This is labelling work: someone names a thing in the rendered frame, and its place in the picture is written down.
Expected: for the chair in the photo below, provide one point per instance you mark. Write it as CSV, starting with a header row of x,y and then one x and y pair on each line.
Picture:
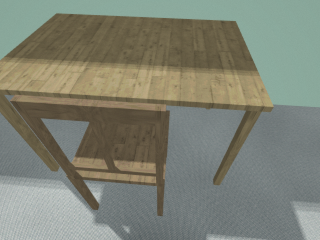
x,y
125,142

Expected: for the table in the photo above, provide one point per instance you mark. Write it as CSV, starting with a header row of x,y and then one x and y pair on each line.
x,y
169,61

